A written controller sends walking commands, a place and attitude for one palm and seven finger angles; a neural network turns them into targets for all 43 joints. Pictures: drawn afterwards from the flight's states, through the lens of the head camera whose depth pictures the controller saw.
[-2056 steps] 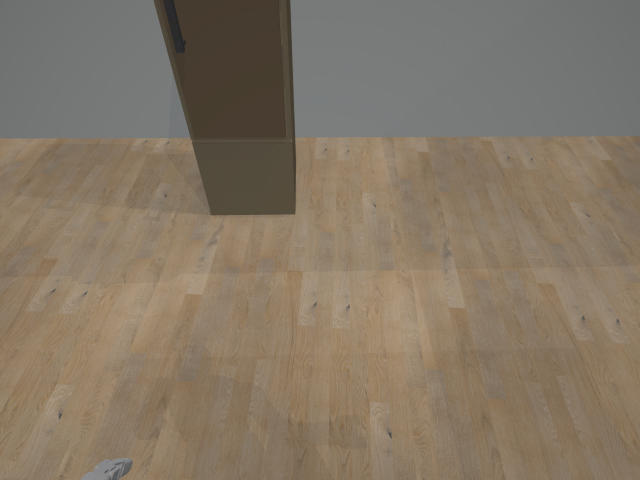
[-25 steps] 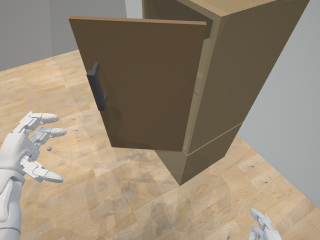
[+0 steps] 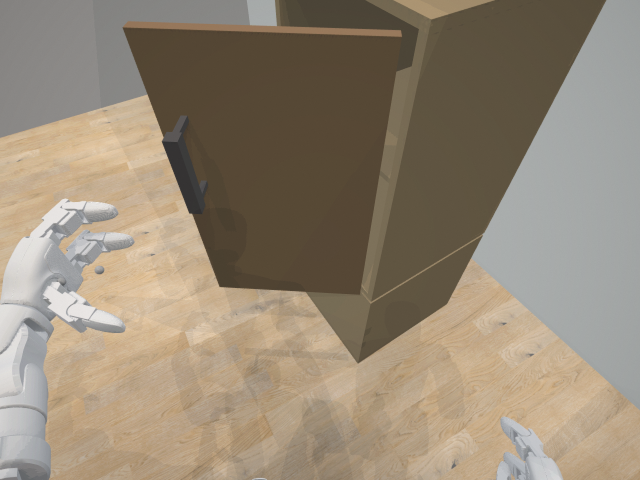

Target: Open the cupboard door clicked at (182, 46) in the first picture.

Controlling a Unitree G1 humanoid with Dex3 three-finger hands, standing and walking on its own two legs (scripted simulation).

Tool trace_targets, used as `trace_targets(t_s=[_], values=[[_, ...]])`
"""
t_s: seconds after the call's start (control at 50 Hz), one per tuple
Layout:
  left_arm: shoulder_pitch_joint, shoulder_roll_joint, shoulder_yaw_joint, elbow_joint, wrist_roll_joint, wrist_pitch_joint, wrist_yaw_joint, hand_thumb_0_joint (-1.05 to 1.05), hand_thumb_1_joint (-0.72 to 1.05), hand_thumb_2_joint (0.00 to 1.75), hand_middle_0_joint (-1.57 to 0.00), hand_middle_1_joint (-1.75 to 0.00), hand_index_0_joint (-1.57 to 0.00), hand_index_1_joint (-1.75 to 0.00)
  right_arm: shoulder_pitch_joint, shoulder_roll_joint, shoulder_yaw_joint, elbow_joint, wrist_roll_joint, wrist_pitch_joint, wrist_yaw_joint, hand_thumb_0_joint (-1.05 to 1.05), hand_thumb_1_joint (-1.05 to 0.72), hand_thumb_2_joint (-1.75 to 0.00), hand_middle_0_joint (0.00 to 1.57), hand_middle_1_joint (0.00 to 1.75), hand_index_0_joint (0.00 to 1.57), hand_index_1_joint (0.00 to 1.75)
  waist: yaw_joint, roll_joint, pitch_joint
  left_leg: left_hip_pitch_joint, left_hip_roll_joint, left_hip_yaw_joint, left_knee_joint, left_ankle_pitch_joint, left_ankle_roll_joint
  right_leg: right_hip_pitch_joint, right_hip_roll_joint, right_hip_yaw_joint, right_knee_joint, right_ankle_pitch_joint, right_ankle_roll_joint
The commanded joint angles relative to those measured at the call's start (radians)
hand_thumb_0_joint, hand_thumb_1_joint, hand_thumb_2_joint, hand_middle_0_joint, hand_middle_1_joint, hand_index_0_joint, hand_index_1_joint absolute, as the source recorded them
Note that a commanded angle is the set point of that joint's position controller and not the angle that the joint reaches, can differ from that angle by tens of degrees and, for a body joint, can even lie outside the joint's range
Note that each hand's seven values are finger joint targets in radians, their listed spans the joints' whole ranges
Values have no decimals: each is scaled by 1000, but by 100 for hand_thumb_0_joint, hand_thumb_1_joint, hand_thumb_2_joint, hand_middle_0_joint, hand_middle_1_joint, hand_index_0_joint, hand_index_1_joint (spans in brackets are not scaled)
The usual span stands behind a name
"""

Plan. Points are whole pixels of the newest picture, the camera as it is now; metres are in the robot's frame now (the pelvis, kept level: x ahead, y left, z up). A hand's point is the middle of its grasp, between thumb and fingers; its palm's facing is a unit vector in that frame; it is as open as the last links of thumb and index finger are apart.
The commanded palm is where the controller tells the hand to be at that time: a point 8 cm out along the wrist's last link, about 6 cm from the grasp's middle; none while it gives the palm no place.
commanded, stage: move the hooked fingers beside the handle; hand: left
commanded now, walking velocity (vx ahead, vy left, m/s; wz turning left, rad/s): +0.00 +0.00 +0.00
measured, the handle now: (189, 166) +0.53 +0.23 +0.08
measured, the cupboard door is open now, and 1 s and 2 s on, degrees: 53 53 53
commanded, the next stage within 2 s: none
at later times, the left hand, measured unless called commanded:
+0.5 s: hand (120, 228) +0.39 +0.28 +0.09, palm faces -0.02 -1.00 +0.01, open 13.9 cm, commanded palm +0.37 +0.33 +0.09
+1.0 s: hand (136, 202) +0.44 +0.28 +0.09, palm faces -0.03 -1.00 +0.01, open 14.0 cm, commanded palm +0.42 +0.33 +0.09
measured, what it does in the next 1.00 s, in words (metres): stands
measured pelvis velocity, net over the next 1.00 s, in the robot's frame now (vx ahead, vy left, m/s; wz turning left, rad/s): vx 0.01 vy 0.03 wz -0.02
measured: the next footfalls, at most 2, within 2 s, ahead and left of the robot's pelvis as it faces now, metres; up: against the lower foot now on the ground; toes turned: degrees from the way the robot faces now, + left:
none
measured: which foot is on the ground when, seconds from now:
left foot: down 0.00-1.00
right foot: down 0.00-1.00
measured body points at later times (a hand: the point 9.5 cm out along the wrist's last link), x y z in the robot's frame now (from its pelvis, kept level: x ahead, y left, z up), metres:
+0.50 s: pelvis +0.01 +0.02 +0.00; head +0.06 +0.02 +0.44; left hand +0.39 +0.33 +0.09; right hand +0.09 -0.25 -0.11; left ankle +0.03 +0.12 -0.72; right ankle -0.01 -0.10 -0.72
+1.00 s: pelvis +0.01 +0.03 -0.01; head +0.08 +0.04 +0.43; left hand +0.44 +0.33 +0.09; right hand +0.06 -0.25 -0.12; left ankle +0.03 +0.12 -0.72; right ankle -0.01 -0.10 -0.72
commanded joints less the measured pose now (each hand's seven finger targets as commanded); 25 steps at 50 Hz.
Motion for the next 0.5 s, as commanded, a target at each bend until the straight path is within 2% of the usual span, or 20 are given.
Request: trace_targets(t_s=[0.0, 0.02, 0.04, 0.06, 0.08, 0.1, 0.16, 0.18, 0.2, 0.24, 0.26, 0.28, 0.3, 0.32, 0.34, 0.36, 0.38, 0.4, 0.44, 0.48], values=[[-330, 311, 77, -144, -22, -58, -24, 0, -50, 30, -30, -120, -30, -120, 1, -146, -61, -129, -3, -43, -6, 0, -90, -90, 20, 30, 20, 30, -10, 39, -257, 146, -65, -36, -70, 178, 41, 35, 19, 108, -116, 271, 18], [-326, 338, 100, -125, -18, -61, -21, 0, -50, 30, -30, -120, -30, -120, 11, -150, -64, -128, -3, -40, -6, 0, -90, -90, 20, 30, 20, 30, -3, 44, -259, 141, -63, -40, -72, 173, 39, 31, 22, 100, -112, 256, 15], [-348, 324, 83, -129, -15, -68, -19, 0, -50, 30, -30, -120, -30, -120, 12, -149, -62, -130, -4, -39, -3, 0, -90, -90, 20, 30, 20, 30, -7, 56, -257, 145, -64, -43, -72, 176, 40, 19, 24, 96, -109, 255, 13], [-346, 325, 87, -106, -23, -66, -19, 0, -50, 30, -30, -120, -30, -120, 16, -152, -62, -136, -5, -35, -1, 0, -90, -90, 20, 30, 20, 30, -7, 10, -248, 130, -62, -41, -63, 178, 41, 24, 28, 104, -105, 262, 13], [-362, 341, 96, -91, -16, -70, -16, 0, -50, 30, -30, -120, -30, -120, 24, -154, -64, -131, -5, -31, 1, 0, -90, -90, 20, 30, 20, 30, -7, 17, -253, 124, -62, -42, -67, 177, 41, 18, 28, 99, -102, 260, 13], [-376, 327, 82, -72, -13, -71, -15, 0, -50, 30, -30, -120, -30, -120, 31, -155, -66, -129, -3, -27, 2, 0, -90, -90, 20, 30, 20, 30, -16, 18, -249, 123, -62, -39, -65, 162, 41, 3, 29, 99, -104, 245, 16], [-448, 336, 72, -39, -6, -82, -11, 0, -50, 30, -30, -120, -30, -120, 47, -162, -67, -130, -7, -15, 3, 0, -90, -90, 20, 30, 20, 30, -23, 1, -249, 108, -61, -44, -61, 150, 42, -11, 34, 98, -94, 220, 12], [-466, 363, 91, -41, 1, -89, -9, 0, -50, 30, -30, -120, -30, -120, 54, -163, -72, -123, -6, -11, 5, 0, -90, -90, 20, 30, 20, 30, -22, 22, -279, 119, -60, -42, -57, 158, 43, -6, 32, 102, -94, 230, 14], [-467, 377, 100, -54, 9, -99, -7, 0, -50, 30, -30, -120, -30, -120, 61, -163, -73, -123, -8, -9, 7, 0, -90, -90, 20, 30, 20, 30, -11, 71, -311, 136, -62, -45, -58, 179, 41, 4, 32, 99, -85, 246, 9], [-481, 353, 75, -87, 19, -113, -1, 0, -50, 30, -30, -120, -30, -120, 68, -159, -75, -124, -11, -5, 10, 0, -90, -90, 20, 30, 20, 30, -15, 108, -350, 184, -58, -52, -57, 217, 39, -11, 38, 83, -75, 267, 2], [-496, 338, 63, -89, 11, -114, -1, 0, -50, 30, -30, -120, -30, -120, 71, -159, -73, -127, -13, 0, 10, 0, -90, -90, 20, 30, 20, 30, -21, 77, -354, 185, -57, -51, -49, 235, 42, -7, 44, 83, -69, 287, 2], [-495, 379, 99, -85, 16, -118, 6, 0, -50, 30, -30, -120, -30, -120, 81, -163, -78, -120, -14, 5, 11, 0, -90, -90, 20, 30, 20, 30, -17, 81, -364, 185, -54, -55, -50, 239, 40, -8, 44, 82, -70, 290, 3], [-483, 346, 77, -46, 14, -112, 7, 0, -50, 30, -30, -120, -30, -120, 81, -160, -74, -121, -12, 10, 12, 0, -90, -90, 20, 30, 20, 30, -25, 56, -337, 169, -54, -53, -55, 216, 41, -18, 46, 80, -74, 275, 7], [-496, 369, 96, -35, 16, -113, 12, 0, -50, 30, -30, -120, -30, -120, 83, -164, -74, -117, -12, 14, 12, 0, -90, -90, 20, 30, 20, 30, -19, 58, -325, 155, -53, -57, -59, 208, 39, -18, 44, 78, -74, 267, 5], [-503, 346, 77, -32, 21, -111, 13, 0, -50, 30, -30, -120, -30, -120, 84, -162, -75, -118, -13, 16, 13, 0, -90, -90, 20, 30, 20, 30, -24, 67, -326, 161, -52, -58, -61, 211, 39, -30, 44, 72, -72, 264, 4], [-519, 343, 72, -19, 18, -105, 13, 0, -50, 30, -30, -120, -30, -120, 88, -164, -74, -121, -12, 21, 13, 0, -90, -90, 20, 30, 20, 30, -27, 50, -319, 159, -53, -57, -58, 219, 41, -31, 47, 70, -68, 272, 1], [-534, 371, 90, -1, 26, -101, 18, 0, -50, 30, -30, -120, -30, -120, 91, -167, -75, -114, -12, 25, 13, 0, -90, -90, 20, 30, 20, 30, -24, 78, -314, 159, -51, -59, -61, 210, 37, -46, 46, 71, -70, 259, 2], [-532, 347, 69, 27, 31, -94, 19, 0, -50, 30, -30, -120, -30, -120, 93, -164, -73, -117, -13, 29, 14, 0, -90, -90, 20, 30, 20, 30, -31, 64, -295, 149, -52, -59, -62, 199, 38, -57, 45, 69, -72, 249, 3], [-571, 362, 70, 64, 45, -93, 25, 0, -50, 30, -30, -120, -30, -120, 108, -170, -76, -108, -14, 37, 15, 0, -90, -90, 20, 30, 20, 30, -40, 33, -286, 131, -48, -62, -59, 194, 39, -67, 44, 66, -70, 245, 6], [-591, 374, 74, 74, 49, -102, 25, 0, -50, 30, -30, -120, -30, -120, 117, -172, -75, -110, -17, 46, 18, 0, -90, -90, 20, 30, 20, 30, -35, 48, -321, 147, -49, -62, -48, 235, 38, -59, 47, 69, -58, 278, 2]])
